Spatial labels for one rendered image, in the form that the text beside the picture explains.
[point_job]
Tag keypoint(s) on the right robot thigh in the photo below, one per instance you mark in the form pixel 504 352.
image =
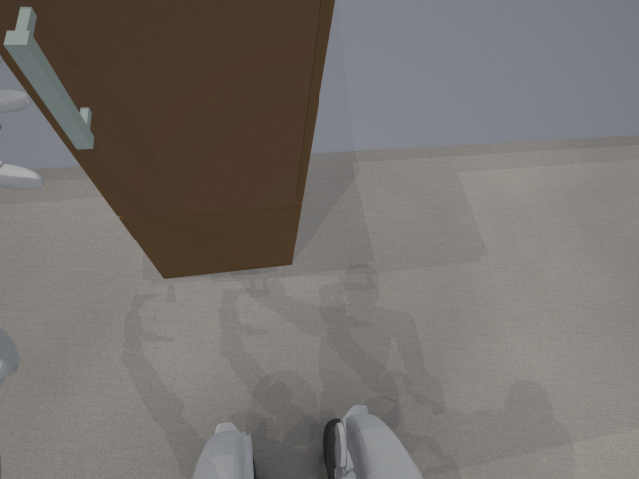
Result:
pixel 368 446

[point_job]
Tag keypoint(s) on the handle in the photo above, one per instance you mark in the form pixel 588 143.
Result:
pixel 27 54

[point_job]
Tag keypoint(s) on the robot left hand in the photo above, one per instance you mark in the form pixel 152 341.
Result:
pixel 12 176

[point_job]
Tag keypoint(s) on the cupboard door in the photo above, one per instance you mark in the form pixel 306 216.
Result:
pixel 197 105

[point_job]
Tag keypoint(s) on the left robot shin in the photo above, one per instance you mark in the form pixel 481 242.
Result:
pixel 225 427

